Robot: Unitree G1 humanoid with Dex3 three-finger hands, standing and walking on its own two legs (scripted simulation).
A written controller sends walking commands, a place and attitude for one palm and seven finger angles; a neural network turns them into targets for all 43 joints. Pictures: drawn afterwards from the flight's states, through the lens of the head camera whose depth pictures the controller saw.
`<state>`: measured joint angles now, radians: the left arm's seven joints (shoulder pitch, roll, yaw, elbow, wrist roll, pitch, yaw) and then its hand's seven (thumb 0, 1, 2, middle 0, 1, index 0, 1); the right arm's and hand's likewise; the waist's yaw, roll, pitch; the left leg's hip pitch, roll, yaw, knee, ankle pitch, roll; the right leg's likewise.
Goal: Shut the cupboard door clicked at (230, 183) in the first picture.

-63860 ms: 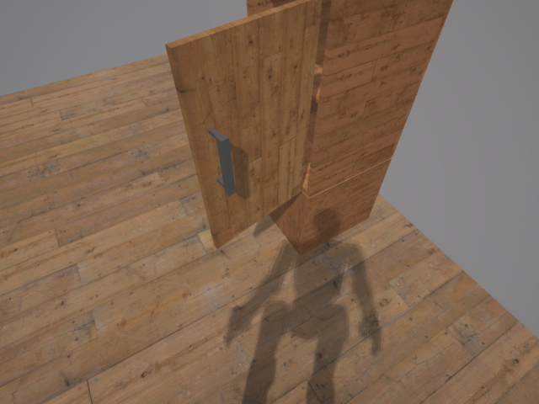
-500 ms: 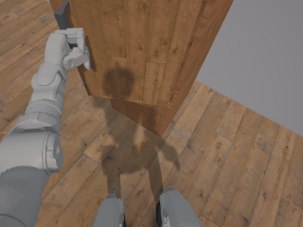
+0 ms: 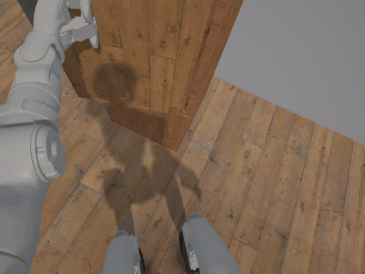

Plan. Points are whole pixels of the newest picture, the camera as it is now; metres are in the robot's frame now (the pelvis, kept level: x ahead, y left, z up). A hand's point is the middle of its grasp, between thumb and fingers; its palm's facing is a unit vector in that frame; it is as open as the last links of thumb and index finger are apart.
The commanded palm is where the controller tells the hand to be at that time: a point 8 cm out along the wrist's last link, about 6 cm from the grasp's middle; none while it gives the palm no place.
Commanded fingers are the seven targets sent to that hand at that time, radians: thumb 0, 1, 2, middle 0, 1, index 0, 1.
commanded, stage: push the door shut along its arc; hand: left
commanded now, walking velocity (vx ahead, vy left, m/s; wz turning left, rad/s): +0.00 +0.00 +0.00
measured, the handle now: (41, 13) +0.63 +0.16 +0.10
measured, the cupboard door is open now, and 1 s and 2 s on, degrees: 17 9 9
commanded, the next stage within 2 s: pull the fist back off the door in 0.28 s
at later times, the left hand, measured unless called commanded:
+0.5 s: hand (91, 12) +0.61 +0.07 +0.12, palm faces -0.07 -0.99 +0.11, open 3.0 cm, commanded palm +0.60 +0.08 +0.11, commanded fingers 0.00 0.90 0.90 -1.30 -1.50 -1.30 -1.50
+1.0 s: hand (104, 33) +0.57 +0.06 +0.10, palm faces +0.06 -1.00 -0.03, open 3.1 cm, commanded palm +0.53 +0.10 +0.11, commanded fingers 0.00 0.90 0.90 -1.30 -1.50 -1.30 -1.50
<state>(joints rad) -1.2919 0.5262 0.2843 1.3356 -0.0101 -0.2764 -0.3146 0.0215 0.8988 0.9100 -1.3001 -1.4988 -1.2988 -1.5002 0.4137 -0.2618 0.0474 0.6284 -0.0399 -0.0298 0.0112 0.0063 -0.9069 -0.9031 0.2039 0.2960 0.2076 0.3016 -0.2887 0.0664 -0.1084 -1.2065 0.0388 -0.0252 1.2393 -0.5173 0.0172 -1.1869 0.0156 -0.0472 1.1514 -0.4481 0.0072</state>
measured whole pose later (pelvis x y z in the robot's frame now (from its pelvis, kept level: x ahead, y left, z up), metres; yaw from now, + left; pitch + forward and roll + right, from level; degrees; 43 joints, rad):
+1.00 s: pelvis +0.02 -0.01 +0.03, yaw +0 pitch +25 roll -2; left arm -1.06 0.29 0.31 1.23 0.04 -0.42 0.15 0.02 0.90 0.90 -1.30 -1.50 -1.30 -1.50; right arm 0.48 -0.24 0.00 0.63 -0.08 0.02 0.09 0.01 -0.91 -0.90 0.20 0.30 0.21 0.30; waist -0.23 0.06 -0.13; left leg -1.04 0.04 0.00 1.09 -0.50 0.00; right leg -1.04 0.02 -0.02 1.04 -0.44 -0.01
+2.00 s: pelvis +0.03 -0.01 +0.09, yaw +1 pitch +3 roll +0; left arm -0.11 0.22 0.07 0.27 -0.10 -0.17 -0.01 0.02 0.90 0.90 -1.20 -1.39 -1.20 -1.39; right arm 0.23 -0.24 0.00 0.55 0.05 0.03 -0.07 0.01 -0.91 -0.90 0.20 0.30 0.20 0.30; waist -0.02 0.05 -0.07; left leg -0.37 0.01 0.02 0.66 -0.35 0.00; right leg -0.40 -0.01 -0.01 0.67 -0.33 0.00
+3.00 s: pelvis +0.04 -0.01 +0.11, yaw +2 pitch -4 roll +0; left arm 0.44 0.33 0.34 -0.35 -0.07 -0.08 0.09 0.02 0.89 0.89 -0.22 -0.31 -0.22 -0.31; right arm 0.20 -0.22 0.02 0.63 0.00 -0.10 -0.09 0.02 -0.91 -0.90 0.20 0.30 0.21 0.30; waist 0.06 0.07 0.00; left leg -0.09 0.01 0.00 0.43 -0.27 0.00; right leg -0.10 0.00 -0.03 0.43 -0.25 0.00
